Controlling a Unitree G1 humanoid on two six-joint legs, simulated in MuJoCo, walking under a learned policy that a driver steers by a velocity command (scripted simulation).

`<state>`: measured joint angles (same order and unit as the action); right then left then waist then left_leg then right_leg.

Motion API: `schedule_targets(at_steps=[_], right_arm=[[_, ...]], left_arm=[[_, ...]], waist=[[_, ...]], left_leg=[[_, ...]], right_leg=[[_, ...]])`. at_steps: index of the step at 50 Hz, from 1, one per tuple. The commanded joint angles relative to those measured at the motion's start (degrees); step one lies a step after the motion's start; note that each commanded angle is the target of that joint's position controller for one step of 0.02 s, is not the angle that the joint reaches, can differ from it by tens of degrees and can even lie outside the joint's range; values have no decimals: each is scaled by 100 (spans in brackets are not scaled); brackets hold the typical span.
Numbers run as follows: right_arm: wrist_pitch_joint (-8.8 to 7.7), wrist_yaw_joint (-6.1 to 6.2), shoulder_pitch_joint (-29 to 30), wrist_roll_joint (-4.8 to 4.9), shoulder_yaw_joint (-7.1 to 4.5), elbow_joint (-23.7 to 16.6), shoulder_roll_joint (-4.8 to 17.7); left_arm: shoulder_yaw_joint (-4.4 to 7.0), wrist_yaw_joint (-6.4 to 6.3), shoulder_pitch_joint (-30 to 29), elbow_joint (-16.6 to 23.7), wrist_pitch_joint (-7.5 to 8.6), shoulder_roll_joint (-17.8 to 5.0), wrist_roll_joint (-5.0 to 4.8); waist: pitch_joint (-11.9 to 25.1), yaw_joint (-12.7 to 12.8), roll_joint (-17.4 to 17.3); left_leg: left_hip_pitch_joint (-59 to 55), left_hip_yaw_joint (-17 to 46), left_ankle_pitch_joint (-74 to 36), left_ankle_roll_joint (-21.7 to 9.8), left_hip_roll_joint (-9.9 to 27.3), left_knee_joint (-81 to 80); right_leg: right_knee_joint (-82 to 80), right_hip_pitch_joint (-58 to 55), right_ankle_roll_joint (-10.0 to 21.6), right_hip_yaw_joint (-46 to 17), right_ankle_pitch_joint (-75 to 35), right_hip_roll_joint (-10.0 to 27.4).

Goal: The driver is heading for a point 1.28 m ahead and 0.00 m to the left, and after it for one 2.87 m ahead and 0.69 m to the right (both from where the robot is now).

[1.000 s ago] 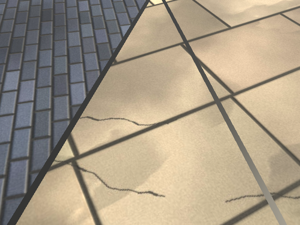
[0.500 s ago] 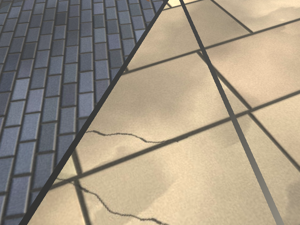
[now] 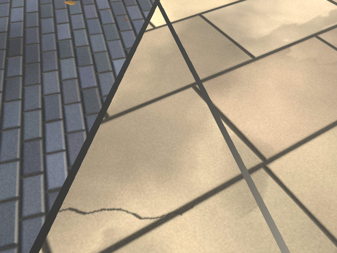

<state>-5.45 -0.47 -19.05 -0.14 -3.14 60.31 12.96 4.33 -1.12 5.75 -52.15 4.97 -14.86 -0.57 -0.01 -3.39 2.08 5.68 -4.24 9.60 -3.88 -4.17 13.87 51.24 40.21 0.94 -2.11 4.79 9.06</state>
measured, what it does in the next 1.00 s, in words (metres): walks ahead: right foot, then left foot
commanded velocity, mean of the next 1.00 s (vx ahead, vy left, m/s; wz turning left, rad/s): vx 0.13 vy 0.00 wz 0.00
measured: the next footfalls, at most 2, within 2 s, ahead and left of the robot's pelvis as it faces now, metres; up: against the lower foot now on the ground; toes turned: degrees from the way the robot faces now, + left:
right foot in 0.20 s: +0.31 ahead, -0.15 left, +0.00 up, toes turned -3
left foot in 0.54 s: +0.27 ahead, +0.09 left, +0.00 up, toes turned +1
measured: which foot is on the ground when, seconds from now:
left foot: down 0.00-0.22, up 0.24-0.52, down 0.54-1.00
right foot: up 0.00-0.18, down 0.20-1.00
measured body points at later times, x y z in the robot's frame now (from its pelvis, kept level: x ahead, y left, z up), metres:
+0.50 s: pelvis +0.20 -0.06 -0.01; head +0.22 -0.06 +0.44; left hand +0.30 +0.19 -0.15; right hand +0.27 -0.32 -0.16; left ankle +0.22 +0.10 -0.73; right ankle +0.27 -0.15 -0.75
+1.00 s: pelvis +0.26 -0.04 -0.01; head +0.27 -0.04 +0.44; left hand +0.33 +0.22 -0.16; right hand +0.30 -0.29 -0.16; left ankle +0.23 +0.09 -0.75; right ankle +0.27 -0.15 -0.75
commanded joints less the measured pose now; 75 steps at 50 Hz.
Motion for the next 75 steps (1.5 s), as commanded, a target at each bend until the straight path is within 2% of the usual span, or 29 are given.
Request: schedule_targets(at_steps=[1,4,6,8,9,10,11,12,13,14,15,16,18,20,23,25,27,28,29,30,31,35,43,68,69,70,72,73,75], right_arm=[[-74,86,195,56,-141,-374,894],[8,107,-156,64,-129,-240,898],[104,126,-259,64,-137,-169,924],[170,148,-75,73,-166,-189,1011],[195,159,78,86,-161,-229,1003],[195,161,-69,32,-119,-269,887],[147,134,-655,-113,30,-282,435],[104,89,-1262,23,137,-59,108],[115,67,-1053,148,-1,-39,639],[168,100,-428,226,-44,-212,774],[251,168,-40,174,-57,-283,715],[361,239,63,104,-90,-292,682],[517,305,-128,42,-57,-239,430],[565,357,-110,20,-29,-222,327],[632,347,85,0,-40,-215,425],[649,310,177,-65,-45,-181,419],[640,305,323,-158,-50,-259,585],[624,329,440,-80,-116,-277,948],[583,307,503,-16,-127,-193,875],[523,291,587,-27,-82,-180,659],[471,283,677,-55,-60,-165,564],[349,266,582,0,-53,-80,538],[404,281,464,16,-34,36,539],[493,326,389,-4,27,227,375],[499,329,247,5,33,299,329],[510,339,203,47,11,317,371],[475,361,269,89,-15,198,426],[408,356,275,106,-7,143,377],[239,301,357,121,16,41,217]], left_arm=[[-16,68,-294,296,39,-142,2],[-83,163,-817,434,74,-94,2],[-74,236,-874,504,102,-189,8],[11,267,-465,425,125,-456,38],[95,255,139,221,141,-626,81],[201,225,741,45,162,-992,150],[224,193,1272,-31,129,-1327,298],[110,219,1383,-98,54,-1021,194],[40,265,1210,-40,0,-788,83],[5,247,651,73,-31,-688,51],[-63,227,215,141,-36,-546,105],[-121,203,-100,178,-29,-374,150],[-112,196,-307,132,-56,-394,265],[-104,153,-306,85,-74,-423,283],[-101,74,-252,22,-162,-499,177],[-135,46,-292,-23,-236,-431,95],[-187,44,19,-181,-274,-280,102],[-150,35,236,-194,-289,-330,121],[-149,-7,259,-202,-320,-306,128],[-142,-37,245,-222,-337,-327,124],[-141,-56,286,-246,-351,-300,116],[-131,-37,362,-367,-350,-275,124],[-114,-37,360,-518,-409,-293,69],[-109,-112,395,-902,-504,-262,56],[-114,-114,506,-972,-511,-223,52],[-81,-123,546,-993,-527,-292,10],[-31,-136,592,-958,-499,-409,-43],[-23,-127,651,-935,-436,-418,-67],[32,-79,1040,-992,-283,-534,-113]], waist=[[-342,152,-448],[-427,-37,-456],[-278,-1,-599],[23,301,-741],[327,624,-712],[817,789,-382],[1731,625,639],[2650,520,1451],[2505,586,814],[1671,533,491],[1077,422,110],[810,249,73],[666,32,380],[712,6,478],[776,55,461],[501,-14,401],[58,85,133],[-165,366,-355],[-281,397,-752],[-323,399,-847],[-269,441,-901],[21,376,-585],[189,300,-263],[-154,334,-235],[-37,328,-219],[-138,340,-206],[-585,368,-102],[-758,388,-16],[-778,516,264]], left_leg=[[546,757,-891,-816,1413,-841],[229,517,-1773,-695,1386,-451],[-241,539,-2381,-575,1535,15],[-570,622,-2988,-378,1614,601],[-581,538,-3377,-230,1431,1238],[-195,314,-2832,23,1056,2237],[1435,141,-110,358,496,4123],[2173,670,3033,571,57,5533],[2318,1173,3026,552,317,5936],[2695,938,2751,545,537,5927],[2676,810,2380,569,755,5594],[2321,844,2092,565,955,5143],[1497,691,1718,568,949,4325],[1115,580,1534,572,882,3490],[655,482,657,534,817,2590],[230,337,90,421,706,1840],[228,681,17,212,1017,1125],[633,772,512,67,1137,1068],[1338,790,1410,37,1033,843],[1637,790,1567,132,991,650],[1682,772,1372,238,981,588],[1122,670,220,326,907,882],[753,545,-647,281,821,1137],[767,385,-64,350,669,942],[730,313,548,326,604,936],[879,240,1465,242,509,1036],[1409,300,2859,49,513,1194],[1644,354,2986,-15,558,1315],[2072,272,2517,-24,561,1877]], right_leg=[[-1090,-343,-61,161,-986,-130],[-1805,-674,-55,357,-1224,-427],[-2077,-819,61,304,-1031,-545],[-2321,-1359,241,275,-782,-695],[-2552,-2088,363,371,-1030,-838],[-2469,-3194,533,168,-2844,-502],[-1882,-5281,1246,-1245,-5083,845],[-2210,-6025,2032,-2569,-5354,1675],[-2476,-5452,1875,-2384,-4066,1370],[-2701,-4670,1613,-1822,-3088,1119],[-2987,-3777,1436,-1432,-2475,877],[-3213,-3033,1305,-1138,-2029,706],[-3518,-2148,1200,-730,-1526,426],[-3603,-1967,1230,-488,-1308,297],[-3780,-1919,1140,-525,283,280],[-3838,-1581,847,-467,1844,81],[-3716,-1435,369,-401,2670,-204],[-3547,-1551,199,-140,2428,-517],[-3315,-2109,100,154,1927,-735],[-3082,-2507,96,198,1517,-742],[-2955,-2711,138,219,1223,-729],[-2772,-2819,225,249,362,-701],[-2552,-3015,200,271,-477,-670],[-2687,-3000,134,235,12,-646],[-2704,-3033,152,291,693,-708],[-2665,-2914,217,330,1831,-789],[-2796,-2431,417,62,3598,-650],[-2911,-2342,533,-207,3915,-479],[-3223,-2648,839,-1021,4119,44]])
